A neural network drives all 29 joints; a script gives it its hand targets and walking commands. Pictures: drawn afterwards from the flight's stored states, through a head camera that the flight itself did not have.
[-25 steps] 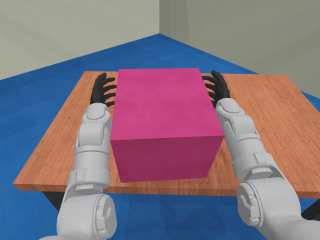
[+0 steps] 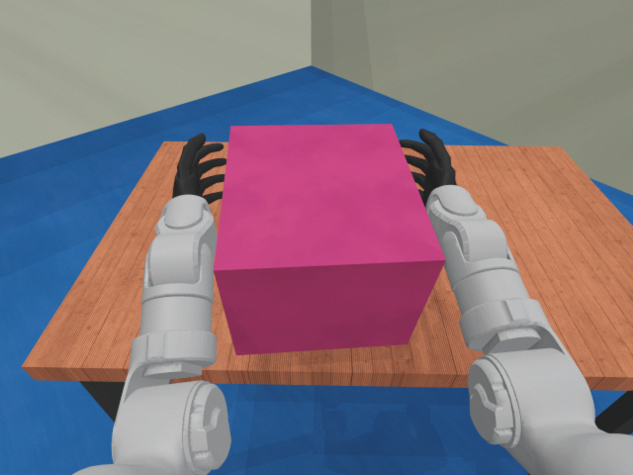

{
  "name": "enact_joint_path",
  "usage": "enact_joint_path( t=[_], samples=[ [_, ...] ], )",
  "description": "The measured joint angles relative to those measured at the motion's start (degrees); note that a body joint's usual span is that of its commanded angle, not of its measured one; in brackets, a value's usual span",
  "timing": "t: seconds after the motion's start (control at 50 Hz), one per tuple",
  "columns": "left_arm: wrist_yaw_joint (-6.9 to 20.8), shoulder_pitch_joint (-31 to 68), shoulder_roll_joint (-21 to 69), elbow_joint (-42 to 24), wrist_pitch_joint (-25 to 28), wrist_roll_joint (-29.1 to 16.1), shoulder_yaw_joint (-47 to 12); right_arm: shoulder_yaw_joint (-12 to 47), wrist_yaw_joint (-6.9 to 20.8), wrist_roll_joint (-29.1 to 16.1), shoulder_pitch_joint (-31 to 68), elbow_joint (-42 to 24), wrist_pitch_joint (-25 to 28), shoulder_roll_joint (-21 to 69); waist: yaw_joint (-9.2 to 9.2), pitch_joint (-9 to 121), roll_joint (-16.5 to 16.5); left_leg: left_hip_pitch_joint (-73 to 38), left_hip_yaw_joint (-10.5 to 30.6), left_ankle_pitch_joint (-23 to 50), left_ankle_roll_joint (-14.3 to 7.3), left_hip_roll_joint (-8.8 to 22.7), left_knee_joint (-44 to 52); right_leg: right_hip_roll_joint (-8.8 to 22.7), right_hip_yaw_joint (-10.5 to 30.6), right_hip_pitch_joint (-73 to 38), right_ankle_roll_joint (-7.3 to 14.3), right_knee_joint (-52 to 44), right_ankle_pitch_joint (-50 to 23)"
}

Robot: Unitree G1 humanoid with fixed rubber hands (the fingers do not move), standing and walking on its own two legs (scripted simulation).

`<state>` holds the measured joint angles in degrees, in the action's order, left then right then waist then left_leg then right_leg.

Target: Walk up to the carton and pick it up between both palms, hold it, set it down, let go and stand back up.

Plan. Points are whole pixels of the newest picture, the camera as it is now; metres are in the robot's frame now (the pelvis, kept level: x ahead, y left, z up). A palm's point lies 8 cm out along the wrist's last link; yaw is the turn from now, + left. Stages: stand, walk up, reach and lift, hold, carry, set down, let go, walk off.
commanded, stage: reach and lift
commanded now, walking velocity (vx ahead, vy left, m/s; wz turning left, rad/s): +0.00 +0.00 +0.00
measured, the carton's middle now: (317, 233) +0.37 +0.01 +0.15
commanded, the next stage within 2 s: hold in 0.28 s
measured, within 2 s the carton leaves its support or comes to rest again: neither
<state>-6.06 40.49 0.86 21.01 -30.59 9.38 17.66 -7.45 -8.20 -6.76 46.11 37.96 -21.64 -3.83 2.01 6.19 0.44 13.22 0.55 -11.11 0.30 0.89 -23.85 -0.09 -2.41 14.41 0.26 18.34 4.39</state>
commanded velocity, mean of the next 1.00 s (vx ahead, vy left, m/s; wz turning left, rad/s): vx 0.00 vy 0.00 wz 0.00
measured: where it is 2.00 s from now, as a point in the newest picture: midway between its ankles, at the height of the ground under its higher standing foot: outside the picture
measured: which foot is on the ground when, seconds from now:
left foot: down 0.00-1.00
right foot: down 0.00-1.00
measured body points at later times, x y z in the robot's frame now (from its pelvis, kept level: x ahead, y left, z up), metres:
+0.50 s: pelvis +0.00 +0.00 +0.00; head -0.05 +0.01 +0.45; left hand +0.39 +0.16 +0.22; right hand +0.40 -0.15 +0.22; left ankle +0.02 +0.12 -0.74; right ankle +0.06 -0.12 -0.74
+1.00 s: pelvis +0.00 +0.00 +0.00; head -0.05 +0.01 +0.45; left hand +0.38 +0.16 +0.23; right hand +0.39 -0.15 +0.22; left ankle +0.02 +0.12 -0.74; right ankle +0.06 -0.12 -0.74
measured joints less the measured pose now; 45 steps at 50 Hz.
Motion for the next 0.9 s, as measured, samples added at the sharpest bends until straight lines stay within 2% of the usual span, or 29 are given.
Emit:
enact_joint_path(
  t=[0.6,0.9],
  samples=[
    [0.73,0.21,-0.08,-7.95,-8.23,0.04,0.0,0.06,-1.94,-3.75,0.15,-6.8,-6.42,0.0,0.72,0.01,0.0,-1.67,0.03,-0.01,-0.03,-0.01,0.0,0.0,0.0,-1.69,-0.04,-0.02,0.01],
    [1.09,0.21,-0.1,-8.31,-10.01,0.5,0.0,0.06,-2.13,-3.98,0.17,-6.89,-7.74,0.0,0.72,0.0,0.0,-2.09,0.04,-0.01,-0.08,-0.02,0.0,0.0,0.0,-2.12,-0.04,-0.02,0.03]
  ],
)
